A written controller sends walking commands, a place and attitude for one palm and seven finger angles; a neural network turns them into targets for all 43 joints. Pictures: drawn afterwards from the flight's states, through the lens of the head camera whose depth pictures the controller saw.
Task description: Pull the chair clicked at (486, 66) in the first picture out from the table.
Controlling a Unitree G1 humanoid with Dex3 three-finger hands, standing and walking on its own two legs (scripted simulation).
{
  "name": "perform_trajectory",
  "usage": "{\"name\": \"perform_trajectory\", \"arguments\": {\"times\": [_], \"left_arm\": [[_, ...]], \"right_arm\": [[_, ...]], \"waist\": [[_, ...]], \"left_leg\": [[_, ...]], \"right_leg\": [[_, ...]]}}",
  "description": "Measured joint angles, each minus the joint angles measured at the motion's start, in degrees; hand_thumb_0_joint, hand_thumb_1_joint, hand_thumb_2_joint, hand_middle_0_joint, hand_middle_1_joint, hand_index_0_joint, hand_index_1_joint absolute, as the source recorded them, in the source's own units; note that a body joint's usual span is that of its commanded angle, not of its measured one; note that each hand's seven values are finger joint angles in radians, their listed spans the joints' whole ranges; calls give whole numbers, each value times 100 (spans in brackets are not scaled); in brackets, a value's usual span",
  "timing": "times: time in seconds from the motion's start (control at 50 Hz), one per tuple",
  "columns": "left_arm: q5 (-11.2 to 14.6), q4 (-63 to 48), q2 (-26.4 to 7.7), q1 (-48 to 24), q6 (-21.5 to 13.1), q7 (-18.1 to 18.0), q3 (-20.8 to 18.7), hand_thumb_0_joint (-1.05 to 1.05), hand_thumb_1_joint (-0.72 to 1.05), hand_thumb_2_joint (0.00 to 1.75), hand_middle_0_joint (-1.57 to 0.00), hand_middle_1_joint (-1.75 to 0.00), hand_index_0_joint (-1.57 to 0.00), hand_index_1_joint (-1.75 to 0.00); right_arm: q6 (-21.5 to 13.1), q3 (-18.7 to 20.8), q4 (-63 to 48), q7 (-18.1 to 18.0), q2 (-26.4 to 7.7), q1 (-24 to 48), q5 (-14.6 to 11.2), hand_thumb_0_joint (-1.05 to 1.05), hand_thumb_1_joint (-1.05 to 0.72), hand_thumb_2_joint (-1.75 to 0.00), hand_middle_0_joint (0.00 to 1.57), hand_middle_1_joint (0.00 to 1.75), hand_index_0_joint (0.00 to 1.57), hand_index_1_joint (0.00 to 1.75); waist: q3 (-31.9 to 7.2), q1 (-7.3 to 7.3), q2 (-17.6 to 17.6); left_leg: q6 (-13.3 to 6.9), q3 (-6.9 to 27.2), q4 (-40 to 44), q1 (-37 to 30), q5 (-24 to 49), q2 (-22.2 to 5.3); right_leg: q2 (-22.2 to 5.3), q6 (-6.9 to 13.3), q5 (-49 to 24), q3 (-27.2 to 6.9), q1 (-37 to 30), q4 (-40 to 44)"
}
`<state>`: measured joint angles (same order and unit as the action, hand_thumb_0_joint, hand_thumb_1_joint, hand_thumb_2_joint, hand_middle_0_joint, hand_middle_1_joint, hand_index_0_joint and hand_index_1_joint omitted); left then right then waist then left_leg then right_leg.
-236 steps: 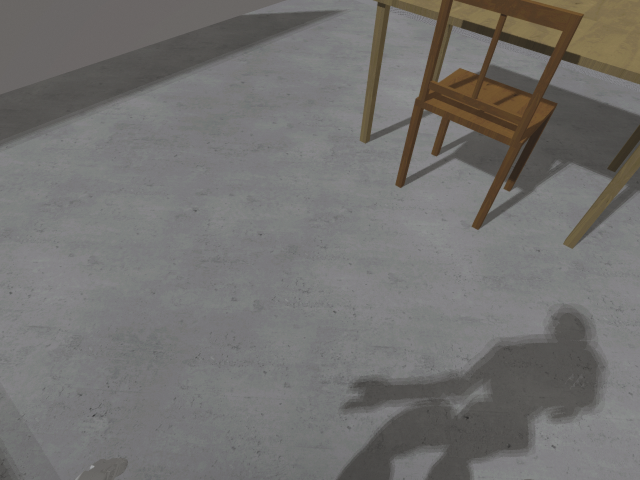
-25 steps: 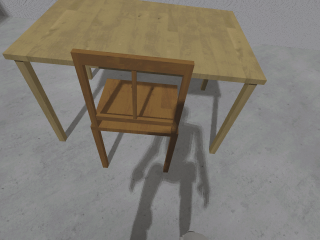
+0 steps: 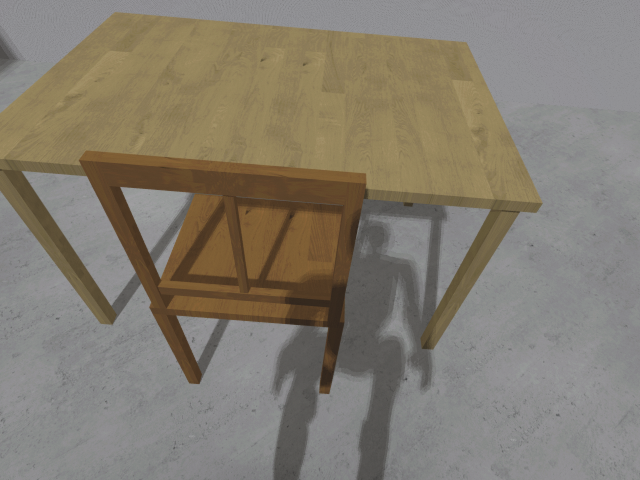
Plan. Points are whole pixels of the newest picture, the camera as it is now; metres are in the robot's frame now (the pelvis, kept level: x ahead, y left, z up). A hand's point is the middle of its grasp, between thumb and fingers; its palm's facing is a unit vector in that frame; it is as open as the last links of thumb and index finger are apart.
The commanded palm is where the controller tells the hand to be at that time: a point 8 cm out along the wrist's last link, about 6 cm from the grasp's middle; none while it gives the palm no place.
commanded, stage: come to a stop and stand still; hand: left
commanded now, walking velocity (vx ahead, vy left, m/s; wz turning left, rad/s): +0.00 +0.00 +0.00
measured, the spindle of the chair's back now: (237, 247) +0.51 +0.18 -0.08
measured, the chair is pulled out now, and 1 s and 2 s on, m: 0.00 0.00 0.00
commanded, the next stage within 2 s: look again from close up in 1.02 s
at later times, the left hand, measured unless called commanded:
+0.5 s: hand out of the picture +0.07 +0.15 -0.17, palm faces +0.02 -0.97 -0.26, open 7.4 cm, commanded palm none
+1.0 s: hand out of the picture +0.02 +0.17 -0.17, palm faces +0.04 -0.98 -0.20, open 7.4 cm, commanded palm none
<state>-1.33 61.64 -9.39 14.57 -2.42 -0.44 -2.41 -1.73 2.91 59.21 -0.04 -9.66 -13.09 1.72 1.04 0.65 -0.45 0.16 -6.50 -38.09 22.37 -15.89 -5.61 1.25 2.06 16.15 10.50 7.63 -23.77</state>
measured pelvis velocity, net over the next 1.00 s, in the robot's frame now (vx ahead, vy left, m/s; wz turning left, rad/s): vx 0.01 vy -0.01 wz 0.01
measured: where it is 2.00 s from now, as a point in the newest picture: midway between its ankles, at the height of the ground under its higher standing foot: outside the picture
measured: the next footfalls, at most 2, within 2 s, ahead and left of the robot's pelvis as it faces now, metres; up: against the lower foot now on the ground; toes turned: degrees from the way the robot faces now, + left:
left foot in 0.02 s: +0.10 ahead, +0.10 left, +0.00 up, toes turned +8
right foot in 0.36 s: +0.06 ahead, -0.14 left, +0.00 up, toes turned -2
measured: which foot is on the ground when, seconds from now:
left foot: up 0.00-0.00, down 0.02-0.38, up 0.40-0.70, down 0.72-1.00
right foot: down 0.00-0.04, up 0.06-0.34, down 0.36-1.00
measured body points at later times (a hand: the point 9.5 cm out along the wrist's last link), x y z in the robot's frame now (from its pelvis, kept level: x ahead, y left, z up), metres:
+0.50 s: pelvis +0.05 -0.04 +0.00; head +0.08 -0.06 +0.45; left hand +0.07 +0.20 -0.15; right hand +0.11 -0.28 -0.16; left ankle +0.03 +0.09 -0.71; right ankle +0.05 -0.15 -0.74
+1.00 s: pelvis +0.01 -0.01 +0.01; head +0.03 +0.00 +0.45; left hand +0.02 +0.23 -0.16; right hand +0.04 -0.24 -0.15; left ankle -0.01 +0.09 -0.74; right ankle +0.02 -0.14 -0.74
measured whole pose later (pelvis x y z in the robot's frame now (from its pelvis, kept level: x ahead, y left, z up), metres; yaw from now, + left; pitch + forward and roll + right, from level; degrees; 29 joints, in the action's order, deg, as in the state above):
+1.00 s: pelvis +0.01 -0.01 +0.01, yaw +0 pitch -1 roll +0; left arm -1.2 63.5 -10.3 13.5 1.1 -1.4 -0.8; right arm 0.7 1.2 62.4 -1.5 -9.1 -12.8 0.8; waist 2.7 -0.9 1.1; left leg -1.4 -4.2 -24.3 8.8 -14.7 0.5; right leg -3.1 -1.5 12.4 2.3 12.3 -25.9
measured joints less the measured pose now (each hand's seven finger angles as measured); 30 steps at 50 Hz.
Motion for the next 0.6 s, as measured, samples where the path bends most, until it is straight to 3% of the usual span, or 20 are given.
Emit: {"name": "perform_trajectory", "arguments": {"times": [0.02, 0.08, 0.12, 0.16, 0.26, 0.38, 0.42, 0.48, 0.54, 0.6], "left_arm": [[11, 31, 7, 61, 13, 7, 4, 0, 92, 90, -20, -30, -20, -30], [50, 150, -39, 152, 113, -2, 15, 1, 92, 90, -20, -30, -20, -30], [66, 208, -11, 119, 192, -44, 59, 1, 91, 90, -19, -30, -20, -30], [81, 214, 42, 59, 226, -82, 103, 1, 91, 90, -19, -30, -20, -30], [56, 105, 19, -35, 339, -140, 116, 1, 92, 90, -20, -30, -20, -30], [-13, -81, -167, -29, 357, -164, 26, 1, 91, 90, -20, -30, -20, -30], [-28, -67, -133, -33, 337, -161, 51, 1, 91, 90, -19, -30, -20, -30], [-36, -72, -62, -81, 310, -146, 92, 1, 91, 90, -19, -30, -20, -30], [-45, -125, 11, -188, 300, -142, 95, 1, 91, 90, -20, -30, -20, -30], [-55, -221, 44, -300, 275, -139, 78, 1, 90, 90, -20, -30, -20, -30]], "right_arm": [[-41, -22, -11, 4, -12, 17, 0, 1, -94, -90, 20, 30, 20, 30], [-122, -118, 18, -42, 98, 86, 24, 0, -93, -90, 19, 30, 19, 30], [-123, -204, 42, -130, 160, 123, 19, 0, -93, -90, 19, 30, 20, 30], [-77, -209, 92, -230, 176, 203, -13, 0, -94, -90, 20, 30, 20, 30], [111, -131, 151, -238, 132, 445, -71, -1, -95, -90, 20, 30, 20, 30], [327, -4, 112, -150, 70, 517, -74, 0, -93, -90, 20, 30, 20, 30], [402, 41, 98, -117, -18, 527, -98, 0, -92, -90, 20, 30, 20, 30], [490, 70, 92, -99, -118, 511, -103, 0, -92, -90, 20, 30, 20, 30], [501, 71, 91, -90, -179, 477, -111, 0, -91, -90, 20, 30, 20, 30], [506, 58, 66, -83, -195, 450, -116, 0, -91, -90, 20, 30, 20, 30]], "waist": [[-3, -29, 15], [13, -94, 327], [57, -115, 371], [150, -135, 350], [396, -147, 276], [469, -191, 193], [440, -135, 15], [368, -119, -91], [344, -145, -104], [351, -191, -41]], "left_leg": [[0, -23, 344, -189, 191, 28], [-280, -173, 426, -423, 58, 218], [-317, -209, 588, -567, 46, 278], [-304, -219, 861, -737, 155, 327], [-242, -253, 1218, -992, 294, 351], [-17, -251, 722, -841, 32, 257], [48, -99, 466, -735, -267, 194], [82, 233, -283, -522, -938, 337], [126, 398, -833, -439, -1158, 462], [176, 441, -829, -507, -1225, 525]], "right_leg": [[7, -33, 134, 0, -33, -131], [-202, -86, 737, -211, 162, -959], [-223, -148, 1241, -450, 455, -1666], [-286, -226, 1258, -606, 637, -1871], [-459, -315, 720, -756, 836, -1429], [-475, -249, -63, -743, 755, -907], [-393, -179, 101, -659, 769, -994], [-376, -94, 64, -596, 746, -862], [-393, -70, -85, -568, 711, -667], [-435, -83, -212, -550, 718, -525]]}}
